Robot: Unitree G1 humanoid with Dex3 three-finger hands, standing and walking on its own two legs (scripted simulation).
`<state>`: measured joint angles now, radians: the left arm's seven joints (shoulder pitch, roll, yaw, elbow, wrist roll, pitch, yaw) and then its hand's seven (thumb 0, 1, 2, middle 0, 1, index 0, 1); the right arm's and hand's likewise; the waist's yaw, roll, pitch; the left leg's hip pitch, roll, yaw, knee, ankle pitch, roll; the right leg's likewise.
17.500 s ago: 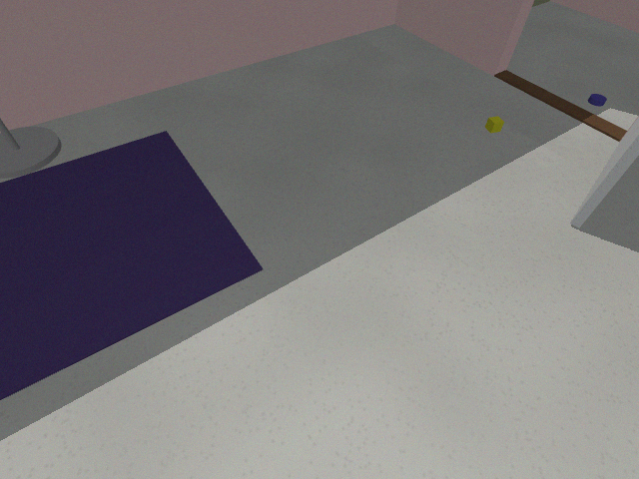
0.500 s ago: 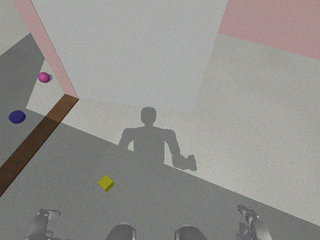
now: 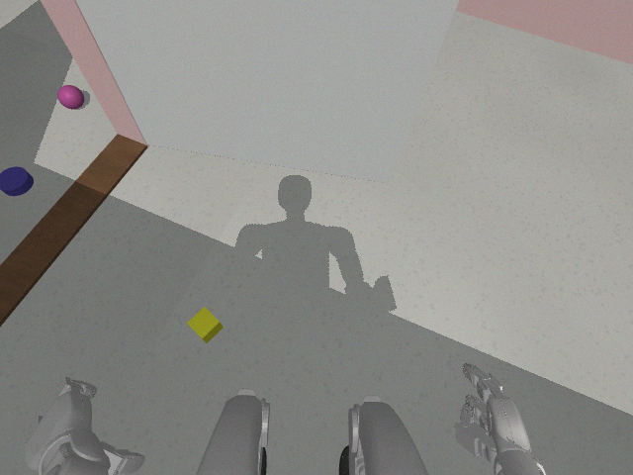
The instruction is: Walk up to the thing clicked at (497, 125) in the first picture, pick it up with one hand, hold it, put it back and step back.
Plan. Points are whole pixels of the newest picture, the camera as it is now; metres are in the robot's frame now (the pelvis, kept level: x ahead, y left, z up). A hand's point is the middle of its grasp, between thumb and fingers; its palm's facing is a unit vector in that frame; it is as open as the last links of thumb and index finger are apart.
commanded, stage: rise first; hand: left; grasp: from above
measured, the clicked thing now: (205, 325) +0.43 +0.27 -0.61
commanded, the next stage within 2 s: none
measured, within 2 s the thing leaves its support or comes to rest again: neither
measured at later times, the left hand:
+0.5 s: hand (151, 368) +0.28 +0.31 -0.36, palm faces -0.19 -0.29 -0.94, open 13.4 cm
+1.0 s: hand (168, 344) +0.35 +0.31 -0.43, palm faces -0.22 -0.37 -0.90, open 13.7 cm
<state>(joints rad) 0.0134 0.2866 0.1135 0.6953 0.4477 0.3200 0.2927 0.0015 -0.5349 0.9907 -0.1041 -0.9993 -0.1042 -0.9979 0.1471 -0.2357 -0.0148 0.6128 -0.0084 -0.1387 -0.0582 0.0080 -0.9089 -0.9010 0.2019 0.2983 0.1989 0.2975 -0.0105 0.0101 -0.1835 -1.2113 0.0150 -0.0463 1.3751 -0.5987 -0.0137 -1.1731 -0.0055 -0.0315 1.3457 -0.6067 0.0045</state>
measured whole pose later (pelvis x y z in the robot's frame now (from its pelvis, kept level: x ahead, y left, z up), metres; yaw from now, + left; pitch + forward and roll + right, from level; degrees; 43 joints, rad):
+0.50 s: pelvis -0.08 +0.00 -0.21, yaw -4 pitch +35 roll -4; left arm -0.75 0.44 0.25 1.35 0.67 0.38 0.66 0.00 -0.42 0.95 -0.23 -0.89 -0.21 -0.91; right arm 0.05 -0.22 0.00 0.87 -0.13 -0.20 0.10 0.01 -0.91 -0.90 0.20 0.30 0.20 0.30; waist -0.10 0.01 -0.18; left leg -2.04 0.03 -0.09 2.08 -0.65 -0.03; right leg -2.00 0.02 -0.05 2.03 -0.65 0.00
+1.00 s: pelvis -0.08 +0.00 -0.28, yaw -5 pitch +34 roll -5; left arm -0.99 0.63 0.34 1.59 0.72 0.32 0.56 0.00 -0.46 1.00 -0.18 -0.89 -0.16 -0.92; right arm 0.16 -0.30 0.03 0.88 -0.12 -0.28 0.22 0.00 -0.90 -0.90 0.20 0.30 0.20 0.30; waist -0.18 0.03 -0.09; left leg -2.26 0.02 -0.10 2.32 -0.66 -0.01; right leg -2.21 0.02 -0.05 2.27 -0.66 0.03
